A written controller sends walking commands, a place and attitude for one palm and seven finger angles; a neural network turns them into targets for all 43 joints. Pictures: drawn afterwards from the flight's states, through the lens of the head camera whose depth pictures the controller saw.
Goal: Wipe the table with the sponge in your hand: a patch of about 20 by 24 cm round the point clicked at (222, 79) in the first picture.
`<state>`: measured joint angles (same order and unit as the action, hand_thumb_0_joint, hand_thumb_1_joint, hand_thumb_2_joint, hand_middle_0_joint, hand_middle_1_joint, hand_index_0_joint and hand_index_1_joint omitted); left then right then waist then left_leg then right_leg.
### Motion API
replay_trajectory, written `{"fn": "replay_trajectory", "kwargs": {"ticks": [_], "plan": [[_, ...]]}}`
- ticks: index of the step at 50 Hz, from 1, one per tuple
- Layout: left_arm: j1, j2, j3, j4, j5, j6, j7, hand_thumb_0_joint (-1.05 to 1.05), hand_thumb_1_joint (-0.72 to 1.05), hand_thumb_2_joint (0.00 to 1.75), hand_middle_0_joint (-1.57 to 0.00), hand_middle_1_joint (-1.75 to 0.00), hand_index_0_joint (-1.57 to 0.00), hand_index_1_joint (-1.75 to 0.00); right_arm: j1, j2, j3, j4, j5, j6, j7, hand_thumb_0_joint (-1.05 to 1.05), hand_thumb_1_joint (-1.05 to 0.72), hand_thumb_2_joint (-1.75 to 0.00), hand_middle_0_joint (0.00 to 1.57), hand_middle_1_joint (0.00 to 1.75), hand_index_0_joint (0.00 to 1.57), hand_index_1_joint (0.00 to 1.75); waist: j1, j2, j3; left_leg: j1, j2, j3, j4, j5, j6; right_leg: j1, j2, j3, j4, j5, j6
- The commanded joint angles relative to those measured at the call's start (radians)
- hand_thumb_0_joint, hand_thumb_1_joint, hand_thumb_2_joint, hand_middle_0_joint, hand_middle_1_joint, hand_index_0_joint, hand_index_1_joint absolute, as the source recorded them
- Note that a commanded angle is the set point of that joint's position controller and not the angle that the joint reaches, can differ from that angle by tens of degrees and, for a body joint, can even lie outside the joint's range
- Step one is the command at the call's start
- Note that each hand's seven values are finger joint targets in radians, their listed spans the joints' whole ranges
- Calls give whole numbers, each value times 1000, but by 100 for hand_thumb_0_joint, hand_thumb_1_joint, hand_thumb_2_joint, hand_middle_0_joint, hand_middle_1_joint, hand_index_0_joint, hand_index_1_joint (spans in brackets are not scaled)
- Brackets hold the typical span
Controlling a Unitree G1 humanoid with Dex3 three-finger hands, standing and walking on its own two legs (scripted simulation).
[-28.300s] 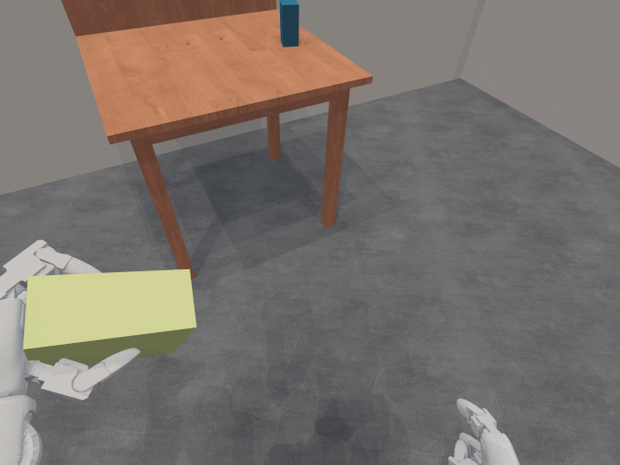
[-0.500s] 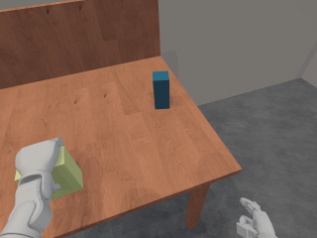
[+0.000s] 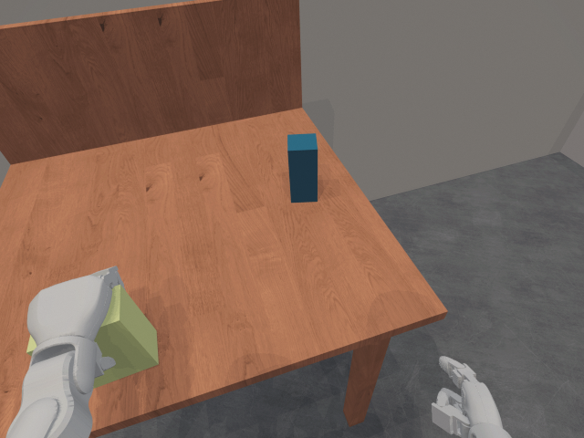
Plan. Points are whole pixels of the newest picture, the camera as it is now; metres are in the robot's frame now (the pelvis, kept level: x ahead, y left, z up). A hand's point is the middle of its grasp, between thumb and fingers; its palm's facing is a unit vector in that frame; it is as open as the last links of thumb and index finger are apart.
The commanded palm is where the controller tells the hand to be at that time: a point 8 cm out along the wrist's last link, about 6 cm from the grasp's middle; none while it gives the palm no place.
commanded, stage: lift the sponge slowly off the table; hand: left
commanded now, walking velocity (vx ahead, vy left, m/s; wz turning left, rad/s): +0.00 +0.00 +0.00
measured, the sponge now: (108, 347) +0.22 +0.31 +0.00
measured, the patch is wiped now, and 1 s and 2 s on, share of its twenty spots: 1.00 1.00 1.00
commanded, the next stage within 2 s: bring the sponge back beside the body in 1.90 s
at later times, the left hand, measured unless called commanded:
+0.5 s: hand (85, 334) +0.21 +0.31 +0.06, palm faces -0.03 -0.09 -1.00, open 10.1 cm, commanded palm +0.20 +0.30 +0.13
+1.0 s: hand (80, 310) +0.23 +0.30 +0.10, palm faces +0.02 -0.07 -1.00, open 10.1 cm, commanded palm +0.20 +0.29 +0.17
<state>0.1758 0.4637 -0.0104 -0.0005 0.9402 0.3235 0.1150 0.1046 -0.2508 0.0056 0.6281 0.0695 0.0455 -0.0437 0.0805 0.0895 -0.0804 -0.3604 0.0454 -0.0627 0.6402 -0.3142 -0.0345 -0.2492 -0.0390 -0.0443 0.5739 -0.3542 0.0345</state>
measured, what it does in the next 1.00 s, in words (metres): stands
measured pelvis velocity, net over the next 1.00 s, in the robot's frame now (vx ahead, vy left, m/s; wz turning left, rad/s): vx -0.02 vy -0.01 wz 0.02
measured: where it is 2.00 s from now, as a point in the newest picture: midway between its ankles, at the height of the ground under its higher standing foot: outside the picture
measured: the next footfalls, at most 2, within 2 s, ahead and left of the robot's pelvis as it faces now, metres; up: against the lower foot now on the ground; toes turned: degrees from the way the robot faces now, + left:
none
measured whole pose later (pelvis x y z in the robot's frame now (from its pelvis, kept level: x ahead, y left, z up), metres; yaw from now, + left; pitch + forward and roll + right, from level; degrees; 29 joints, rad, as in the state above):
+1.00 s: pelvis -0.02 -0.01 +0.01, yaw +1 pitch -2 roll -1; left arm 0.04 0.51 0.00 0.02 0.90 0.26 0.00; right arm 0.07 -0.26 0.01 0.68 0.06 -0.01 -0.08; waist 0.10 0.11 -0.02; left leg -0.25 0.05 -0.08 0.52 -0.23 -0.05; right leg -0.14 -0.03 -0.06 0.47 -0.28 0.02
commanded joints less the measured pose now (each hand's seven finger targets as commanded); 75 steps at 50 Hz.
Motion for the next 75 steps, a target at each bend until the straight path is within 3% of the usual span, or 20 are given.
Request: {"fn": "replay_trajectory", "kwargs": {"ticks": [1,5,8,11,15,21,25,27,33,40,44,51,57,60,62,65,68,70,74,75], "plan": [[-85,165,86,-118,6,4,-12,0,10,130,-120,-160,-120,-160,-182,-113,-37,-171,-9,-64,-10,0,-90,-90,20,30,20,30,22,-43,-109,123,-78,44,-86,245,70,-6,73,-58,-80,280,-81],[-113,204,122,-158,8,-12,-6,0,10,130,-120,-160,-120,-160,-191,-112,-39,-163,-13,-73,-9,0,-90,-90,20,30,20,30,23,-14,-121,145,-72,36,-95,251,67,2,75,-52,-86,275,-85],[-89,192,118,-157,0,-19,-6,0,10,130,-120,-160,-120,-160,-183,-111,-40,-163,-16,-77,-11,0,-90,-90,20,30,20,30,24,-64,-120,143,-74,42,-92,259,69,5,73,-58,-92,291,-79],[-162,194,108,-187,3,-21,-1,0,10,130,-120,-160,-120,-160,-194,-105,-33,-163,-16,-81,-17,0,-90,-90,20,30,20,30,18,-18,-110,151,-77,39,-107,237,69,0,75,-57,-103,251,-83],[-211,267,164,-167,10,-24,-3,0,10,130,-120,-160,-120,-160,-208,-113,-32,-141,-17,-84,-26,0,-90,-90,20,30,20,30,20,-10,-93,163,-76,36,-117,223,64,7,72,-42,-121,234,-84],[-289,233,117,-204,8,-57,-15,0,10,130,-120,-160,-120,-160,-205,-101,-30,-144,-19,-102,-36,0,-90,-90,20,30,20,30,17,19,-126,194,-83,33,-130,223,68,16,75,-53,-135,210,-87],[-334,294,173,-191,18,-71,-7,0,10,130,-120,-160,-120,-160,-216,-106,-31,-125,-21,-106,-41,0,-90,-90,20,30,20,30,21,32,-127,211,-81,30,-143,231,63,33,73,-40,-150,215,-90],[-340,257,139,-208,14,-78,-7,0,10,130,-120,-160,-120,-160,-215,-97,-30,-130,-20,-114,-39,0,-90,-90,20,30,20,30,18,31,-150,222,-83,34,-140,251,64,39,70,-48,-146,234,-88],[-350,267,138,-134,-3,-45,-30,0,10,130,-120,-160,-120,-160,-228,-109,-26,-122,-19,-103,-42,0,-90,-90,20,30,20,30,26,-11,-104,204,-87,41,-159,219,65,43,68,-46,-173,211,-82],[-426,343,185,-130,-1,-62,-64,0,10,130,-120,-160,-120,-160,-239,-114,-22,-112,-15,-105,-49,0,-90,-90,20,30,20,30,21,9,-122,232,-85,37,-173,215,64,67,66,-32,-190,201,-84],[-416,304,155,-174,-5,-79,-69,0,10,130,-120,-160,-120,-160,-235,-107,-23,-120,-17,-109,-43,0,-90,-90,20,30,20,30,20,20,-137,247,-85,41,-170,267,64,78,61,-42,-185,260,-83],[-352,301,171,-239,-19,-39,-67,0,10,130,-120,-160,-120,-160,-251,-107,-21,-142,-21,-108,-30,0,-90,-90,20,30,20,30,47,14,-149,242,-86,42,-184,308,64,126,63,-50,-173,307,-86],[-488,323,149,-185,-13,-4,-95,0,10,130,-120,-160,-120,-160,-274,-112,-8,-121,-9,-100,-40,0,-90,-90,20,30,20,30,20,-10,-88,232,-80,42,-204,221,60,71,58,-42,-206,198,-78],[-507,352,166,-225,-5,-17,-107,0,10,130,-120,-160,-120,-160,-289,-111,-6,-127,-13,-109,-46,0,-90,-90,20,30,20,30,29,32,-135,263,-83,35,-209,237,60,100,63,-34,-205,207,-87],[-502,305,125,-257,-11,-32,-113,0,10,130,-120,-160,-120,-160,-277,-99,-5,-133,-15,-118,-45,0,-90,-90,20,30,20,30,27,31,-158,280,-84,36,-203,273,63,106,58,-43,-199,241,-85],[-478,342,169,-244,-7,-20,-118,0,10,130,-120,-160,-120,-160,-287,-108,-5,-128,-17,-111,-40,0,-90,-90,20,30,20,30,37,34,-145,270,-79,34,-209,284,59,119,64,-36,-202,258,-91],[-440,307,144,-227,-21,0,-124,0,10,130,-120,-160,-120,-160,-280,-107,-4,-133,-21,-103,-32,0,-90,-90,20,30,20,30,44,-10,-122,253,-80,41,-210,295,60,115,61,-49,-201,280,-85],[-432,358,192,-267,-13,18,-124,0,10,130,-120,-160,-120,-160,-305,-111,0,-136,-16,-99,-26,0,-90,-90,20,30,20,30,54,26,-142,249,-76,33,-216,301,55,140,61,-34,-193,280,-92],[-437,307,137,-304,-25,37,-135,0,10,130,-120,-160,-120,-160,-306,-101,3,-145,-16,-93,-20,0,-90,-90,20,30,20,30,46,-1,-134,251,-77,42,-214,303,58,125,54,-43,-193,288,-81],[-444,348,174,-288,-20,49,-138,0,10,130,-120,-160,-120,-160,-321,-108,6,-142,-14,-95,-23,0,-90,-90,20,30,20,30,49,2,-117,243,-74,38,-216,282,56,119,61,-32,-200,260,-88]]}}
